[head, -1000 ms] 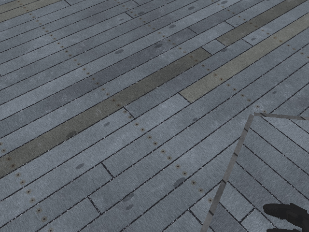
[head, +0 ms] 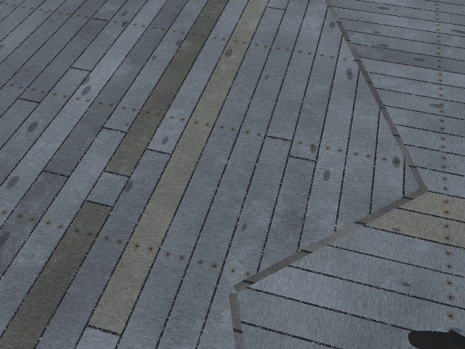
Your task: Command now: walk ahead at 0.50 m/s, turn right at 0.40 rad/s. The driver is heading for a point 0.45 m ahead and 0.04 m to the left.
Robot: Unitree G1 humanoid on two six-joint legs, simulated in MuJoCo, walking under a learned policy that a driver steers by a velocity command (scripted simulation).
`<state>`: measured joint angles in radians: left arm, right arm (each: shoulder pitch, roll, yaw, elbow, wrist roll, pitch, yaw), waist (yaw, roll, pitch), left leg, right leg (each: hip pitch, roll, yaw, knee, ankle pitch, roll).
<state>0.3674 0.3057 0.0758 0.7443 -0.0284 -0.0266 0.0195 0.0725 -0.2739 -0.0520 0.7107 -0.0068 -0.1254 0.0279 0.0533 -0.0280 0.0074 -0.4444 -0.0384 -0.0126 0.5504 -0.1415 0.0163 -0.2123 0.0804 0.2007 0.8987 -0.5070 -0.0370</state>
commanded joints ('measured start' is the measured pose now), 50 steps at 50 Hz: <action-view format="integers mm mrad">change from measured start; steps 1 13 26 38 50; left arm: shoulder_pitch -14 -292 -79 -223 -140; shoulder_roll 129 7 100 95 61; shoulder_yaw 14 -26 6 -5 -28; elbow -88 -157 -94 38 147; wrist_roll -5 17 37 39 40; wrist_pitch -23 -46 -39 -34 20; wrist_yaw -1 -36 -36 -27 7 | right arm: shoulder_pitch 229 234 279 133 31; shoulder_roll -139 -174 -156 -92 -97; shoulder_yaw -48 -40 -13 0 -1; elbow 7 89 103 90 128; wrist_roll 11 25 35 -2 1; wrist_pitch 11 26 42 120 110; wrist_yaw -2 -18 -27 -41 -37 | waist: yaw -128 -122 7 -76 -44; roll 156 103 -91 -61 89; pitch -93 25 -202 -96 -63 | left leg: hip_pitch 573 317 -234 180 291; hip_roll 376 232 81 100 125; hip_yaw -594 -96 -79 -22 -75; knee -283 -408 708 60 -90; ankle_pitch -410 149 -415 13 271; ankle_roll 189 182 -47 -48 34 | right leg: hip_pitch -568 -379 360 -34 13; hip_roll -81 -159 -416 -296 -124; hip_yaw -30 -176 124 -122 -200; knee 397 -232 -485 -613 -496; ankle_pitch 53 490 998 765 400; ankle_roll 15 45 -244 -175 20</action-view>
